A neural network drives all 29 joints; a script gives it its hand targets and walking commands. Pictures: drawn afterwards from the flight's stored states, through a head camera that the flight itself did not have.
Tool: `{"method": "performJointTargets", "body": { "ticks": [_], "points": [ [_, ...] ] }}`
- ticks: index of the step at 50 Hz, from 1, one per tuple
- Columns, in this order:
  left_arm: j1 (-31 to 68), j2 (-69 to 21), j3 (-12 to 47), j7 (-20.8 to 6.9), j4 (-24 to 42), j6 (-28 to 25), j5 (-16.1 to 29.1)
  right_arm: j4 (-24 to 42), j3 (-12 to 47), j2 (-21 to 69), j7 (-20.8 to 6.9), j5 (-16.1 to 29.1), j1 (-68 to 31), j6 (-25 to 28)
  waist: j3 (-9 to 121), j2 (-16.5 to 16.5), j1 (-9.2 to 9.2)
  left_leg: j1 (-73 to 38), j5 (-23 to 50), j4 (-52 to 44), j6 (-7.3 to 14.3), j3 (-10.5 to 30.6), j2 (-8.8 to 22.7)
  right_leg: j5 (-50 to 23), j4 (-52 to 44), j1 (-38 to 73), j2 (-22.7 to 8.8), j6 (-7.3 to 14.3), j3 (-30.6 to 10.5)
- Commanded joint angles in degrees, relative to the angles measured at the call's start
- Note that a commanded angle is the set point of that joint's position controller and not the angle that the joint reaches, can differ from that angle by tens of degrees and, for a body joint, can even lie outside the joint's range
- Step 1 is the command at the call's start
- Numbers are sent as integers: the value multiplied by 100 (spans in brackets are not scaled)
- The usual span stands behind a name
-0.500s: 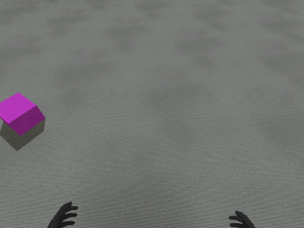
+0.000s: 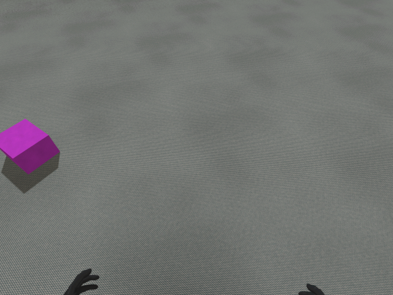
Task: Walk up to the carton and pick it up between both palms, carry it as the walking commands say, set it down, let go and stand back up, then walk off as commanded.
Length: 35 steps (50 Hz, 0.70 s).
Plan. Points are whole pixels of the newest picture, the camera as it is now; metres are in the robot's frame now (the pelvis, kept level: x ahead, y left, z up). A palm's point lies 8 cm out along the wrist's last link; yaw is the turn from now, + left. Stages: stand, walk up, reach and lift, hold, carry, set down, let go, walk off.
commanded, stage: walk up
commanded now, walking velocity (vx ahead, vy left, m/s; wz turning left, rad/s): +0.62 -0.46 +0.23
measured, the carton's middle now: (26, 145) +1.09 +1.11 -0.68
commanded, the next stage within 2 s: none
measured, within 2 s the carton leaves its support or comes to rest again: neither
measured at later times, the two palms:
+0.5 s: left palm out of the picture +0.02 +0.33 -0.12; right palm out of the picture +0.12 -0.20 -0.10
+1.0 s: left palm out of the picture -0.05 +0.36 -0.14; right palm (208, 218) +0.33 -0.03 -0.15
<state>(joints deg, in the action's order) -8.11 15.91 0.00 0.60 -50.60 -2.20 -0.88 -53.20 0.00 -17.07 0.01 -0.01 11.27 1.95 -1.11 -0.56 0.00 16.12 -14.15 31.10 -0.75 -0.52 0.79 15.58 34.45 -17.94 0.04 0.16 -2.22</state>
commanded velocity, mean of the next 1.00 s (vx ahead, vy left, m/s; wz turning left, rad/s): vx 0.34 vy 0.12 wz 0.50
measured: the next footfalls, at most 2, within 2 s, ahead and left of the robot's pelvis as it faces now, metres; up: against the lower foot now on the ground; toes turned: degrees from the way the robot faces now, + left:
right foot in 0.72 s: +0.11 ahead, -0.10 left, +0.00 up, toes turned +14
left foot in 0.96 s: +0.15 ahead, +0.30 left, +0.00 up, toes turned +30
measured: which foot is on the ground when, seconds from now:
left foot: down 0.00-0.72, up 0.74-0.94, down 0.96-1.00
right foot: down 0.00-0.34, up 0.36-0.70, down 0.72-0.96, up 0.98-1.00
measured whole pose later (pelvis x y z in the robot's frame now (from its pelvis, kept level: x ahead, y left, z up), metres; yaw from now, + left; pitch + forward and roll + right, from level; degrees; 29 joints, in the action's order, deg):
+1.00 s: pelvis +0.12 +0.15 -0.03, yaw +30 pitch +3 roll -1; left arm -25.9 15.5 0.0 1.0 -53.3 -1.0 -1.6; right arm -48.7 0.0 -17.3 -4.7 0.0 10.2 -0.4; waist -2.2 -1.8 0.2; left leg 30.7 -16.5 44.7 1.7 -0.2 0.8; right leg 28.7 42.2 -6.7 -14.3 -7.5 9.9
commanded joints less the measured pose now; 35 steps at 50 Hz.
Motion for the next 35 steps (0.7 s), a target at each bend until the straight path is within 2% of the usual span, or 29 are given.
{"method": "performJointTargets", "body": {
  "ticks": [1, 2, 3, 4, 5, 6, 7, 8, 10, 11, 13, 14, 15, 16, 17, 18, 19, 20, 22, 23, 24, 25, 27, 28, 30, 32, 33, 34, 35],
  "points": [
    [709, 952, -516, -116, 330, 302, -150, 72, -488, -1130, 134, -57, 203, -275, 15, 662, 295, -486, -827, -469, 580, 1576, 1293, 721, 125, -574, -504, -48, 518],
    [430, 616, -272, 96, 347, 346, -56, 434, -467, -1069, 62, -190, -176, -361, -400, -730, 12, 703, 1736, -1018, 600, 1834, 1023, 301, 78, 12, -380, -244, 858],
    [-291, 437, -192, 199, 254, 367, 13, 437, -415, -964, -47, -38, -394, -374, -109, -749, -217, 890, 2341, -420, 843, 1502, 968, 183, -181, 729, -467, -125, 283],
    [-424, 520, -187, 239, 177, 400, -73, 380, -372, -645, -29, -84, -165, -378, -82, -470, -244, 1213, 2106, -61, 654, 1079, 635, 75, -455, 1210, -733, 41, 147],
    [-457, 853, -268, 276, 185, 415, -112, 594, -340, -592, -62, -62, -408, -439, -309, -51, -331, 1695, 846, 308, 394, 784, 320, 153, -934, 1331, -1282, 176, -163],
    [-740, 1186, -356, 283, 64, 407, -122, 493, -387, -545, -70, -34, -505, -475, -111, 807, -389, 1641, -288, 1235, 160, 68, -75, -11, -1709, 1313, -2030, 474, -921],
    [-634, 1326, -390, 281, 143, 398, -167, 710, -361, -464, -72, -121, -355, -525, -31, 1321, -441, 1913, -1701, 2687, -26, -113, 69, -119, -2163, 1195, -2842, 964, -1509],
    [-283, 1183, -363, 302, 196, 414, -167, 653, -388, -560, -126, -162, -319, -546, -125, 965, -220, 1730, -1703, 3243, -87, 115, 221, -276, -2066, 904, -2780, 1152, -1272],
    [4, 1023, -307, 230, 344, 398, -179, 557, -428, -616, -181, -167, -493, -602, -119, 258, -57, 1459, -1424, 3162, -60, 145, 340, -661, -1949, 582, -2526, 946, -759],
    [352, 1017, -379, 248, 368, 368, -180, 544, -395, -451, -258, -132, -40, -610, -59, 889, 187, 1218, -1307, 2409, -66, 256, 512, -284, -1726, 494, -2232, 738, -283],
    [394, 886, -400, 197, 447, 370, -196, 633, -330, -362, -323, -103, -55, -581, -296, 838, 202, 932, -1190, 1417, -79, -36, 323, -218, -1684, 260, -1896, 478, 256],
    [248, 1102, -489, 174, 363, 409, -223, 573, -325, -460, -284, -88, 173, -559, -85, 1002, 207, 414, -1273, 663, -62, -174, 144, -819, -1162, 337, -1858, 495, 301],
    [46, 1063, -511, 181, 236, 427, -221, 505, -348, -443, -329, -63, 271, -551, 76, 1212, 183, -60, -991, 101, -126, -438, 8, -414, -965, 206, -1757, 354, 479],
    [-110, 970, -436, 135, 210, 379, -291, 373, -405, -659, -290, -147, 882, -547, 536, 264, 338, -1118, -1352, -106, -49, -51, 86, 1205, -292, -495, -1555, 253, 599],
    [132, 1035, -495, 179, 451, 398, -393, 273, -431, -865, -462, -239, 1665, -619, 512, -1120, 975, -2333, -2060, -261, 444, 558, 596, 2437, 562, -2363, -1487, -94, 642],
    [758, 690, -334, 121, 676, 438, -364, 241, -518, -1243, -405, -273, 2077, -587, 2, -2309, 1277, -1834, -3989, -1826, 874, 2693, 1421, 1894, 3032, -3192, -428, -240, 1285],
    [1484, 608, -258, 42, 980, 412, -277, 270, -484, -1191, -338, -276, 1225, -529, -642, -1975, 1090, -572, -4231, -2569, 1106, 3644, 1641, 1397, 3224, -2994, -549, -331, 406],
    [1527, 715, -296, -102, 980, 294, -193, 341, -468, -1134, -281, -199, 975, -456, -995, -1262, 902, -195, -4572, -2679, 1352, 4161, 1747, 1183, 3436, -2891, -678, -388, 410],
    [829, 608, -333, -191, 765, 178, -214, 473, -440, -866, -267, -83, 400, -352, -812, -710, 256, 442, -3135, -2368, 1260, 3126, 1344, 775, 2892, -1787, -799, -323, 374],
    [687, 682, -337, -158, 770, 167, -180, 562, -429, -944, -262, -149, 180, -334, -839, -703, 176, 573, -2857, -2413, 1283, 2783, 1232, 1270, 2129, -1335, -615, -312, 489],
    [441, 648, -342, -159, 562, 218, -190, 524, -431, -1027, -235, -184, 227, -277, -841, -1049, 140, 452, -2743, -2562, 1150, 2529, 1061, 977, 2120, -1315, -552, -372, 585],
    [488, 749, -376, -115, 516, 277, -131, 444, -419, -1061, -267, -173, 330, -298, -418, -886, 255, 116, -2657, -2455, 1099, 2646, 848, 985, 1879, -1056, -333, -354, 736],
    [575, 598, -383, -105, 565, 287, -139, 327, -420, -1024, -239, -136, 871, -224, -105, -1171, 431, -801, -1839, -2316, 1149, 2731, 899, 841, 1492, -1138, -290, -355, 673],
    [614, 604, -399, -85, 452, 219, -159, 293, -430, -893, -235, -146, 763, -220, -156, -524, 321, -1027, -1617, -2212, 1256, 2608, 910, 783, 1430, -1334, -550, -304, 541],
    [853, 368, -292, -85, 638, 111, -94, 139, -378, -853, -199, -127, 1284, -134, 179, -778, 536, -1694, 147, -1756, 1363, 2621, 954, 1081, 503, -1360, -383, -255, 445],
    [678, 364, -295, -44, 567, 29, 91, 139, -382, -787, -242, -192, 995, -184, 601, -906, 405, -1177, 1118, -1370, 1250, 2314, 872, 1337, -353, -270, -175, -238, 670],
    [253, 398, -383, -21, 560, 9, 148, 192, -430, -937, -270, -137, 764, -142, 707, -837, 179, -300, 1414, -1028, 1111, 2083, 672, 901, -741, 823, -181, -205, 756],
    [-833, 679, -527, 90, 239, -35, 152, 396, -442, -1039, -282, -101, 254, -154, 972, -548, -370, 619, 1158, -218, 931, 1610, 499, 268, -1595, 2447, -655, -174, 609],
    [-2030, 1303, -704, 247, -308, -16, 57, 673, -365, -589, -331, -30, -253, -123, 1384, 494, -895, 2411, 584, 1019, 584, 787, -180, 34, -1786, 4471, -1848, 17, -310]
  ]
}}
